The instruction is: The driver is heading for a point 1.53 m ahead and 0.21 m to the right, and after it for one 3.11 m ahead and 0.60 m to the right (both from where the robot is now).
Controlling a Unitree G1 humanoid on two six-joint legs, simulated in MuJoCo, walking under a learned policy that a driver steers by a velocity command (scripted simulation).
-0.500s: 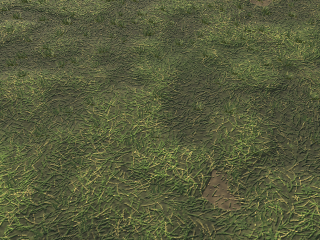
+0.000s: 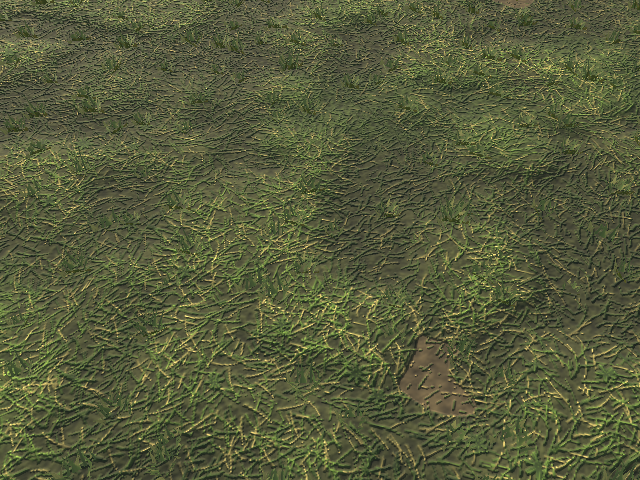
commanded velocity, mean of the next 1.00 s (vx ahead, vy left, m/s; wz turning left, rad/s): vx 0.24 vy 0.00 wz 0.00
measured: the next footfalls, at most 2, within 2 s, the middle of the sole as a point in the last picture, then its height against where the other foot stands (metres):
right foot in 1.04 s outside the picture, level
left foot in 1.58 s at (278, 370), level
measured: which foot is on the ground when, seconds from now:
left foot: down 0.00-1.00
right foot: down 0.00-0.58, up 0.60-1.00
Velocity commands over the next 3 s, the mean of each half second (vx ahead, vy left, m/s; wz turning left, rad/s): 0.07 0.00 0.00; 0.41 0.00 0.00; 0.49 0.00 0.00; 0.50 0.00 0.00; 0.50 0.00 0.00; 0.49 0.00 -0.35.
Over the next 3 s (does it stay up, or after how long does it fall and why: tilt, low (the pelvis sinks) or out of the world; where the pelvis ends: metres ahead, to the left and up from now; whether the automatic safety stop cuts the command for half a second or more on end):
stays up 1.36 0.03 0.01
